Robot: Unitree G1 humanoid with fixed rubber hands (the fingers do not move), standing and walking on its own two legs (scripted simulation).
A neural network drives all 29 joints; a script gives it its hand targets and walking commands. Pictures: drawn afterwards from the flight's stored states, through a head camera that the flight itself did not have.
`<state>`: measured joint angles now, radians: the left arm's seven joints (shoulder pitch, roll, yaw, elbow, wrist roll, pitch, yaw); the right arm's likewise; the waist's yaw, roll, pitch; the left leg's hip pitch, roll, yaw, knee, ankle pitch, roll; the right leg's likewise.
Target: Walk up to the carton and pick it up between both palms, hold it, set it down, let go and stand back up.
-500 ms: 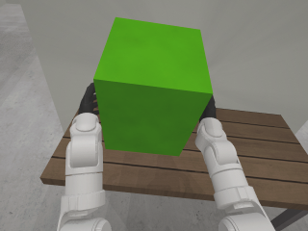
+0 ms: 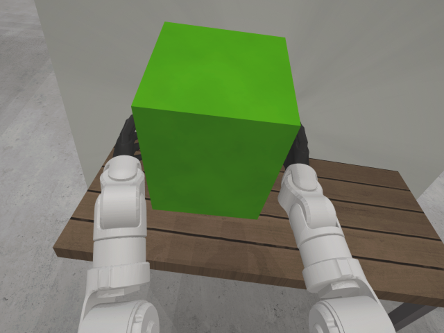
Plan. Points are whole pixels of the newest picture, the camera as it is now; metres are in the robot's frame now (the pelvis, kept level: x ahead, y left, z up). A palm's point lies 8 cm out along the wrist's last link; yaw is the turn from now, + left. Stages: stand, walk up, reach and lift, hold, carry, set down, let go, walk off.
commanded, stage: hold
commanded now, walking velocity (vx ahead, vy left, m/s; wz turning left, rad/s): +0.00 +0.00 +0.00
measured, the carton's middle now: (214, 128) +0.42 +0.01 +0.20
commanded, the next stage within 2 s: none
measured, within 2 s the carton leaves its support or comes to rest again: neither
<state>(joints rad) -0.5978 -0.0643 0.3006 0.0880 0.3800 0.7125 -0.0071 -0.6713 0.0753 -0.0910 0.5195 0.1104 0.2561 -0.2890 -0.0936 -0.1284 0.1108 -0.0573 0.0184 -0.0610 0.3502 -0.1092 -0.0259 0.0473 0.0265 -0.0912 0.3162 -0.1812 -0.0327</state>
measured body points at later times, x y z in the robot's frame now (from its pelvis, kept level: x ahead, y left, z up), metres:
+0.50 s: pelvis +0.01 +0.01 +0.00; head -0.01 +0.05 +0.45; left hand +0.39 +0.15 +0.17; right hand +0.38 -0.14 +0.17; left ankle +0.07 +0.13 -0.74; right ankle +0.01 -0.09 -0.74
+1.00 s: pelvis +0.00 +0.00 +0.00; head -0.03 +0.04 +0.45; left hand +0.38 +0.15 +0.17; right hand +0.37 -0.14 +0.18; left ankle +0.07 +0.13 -0.74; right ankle +0.01 -0.09 -0.74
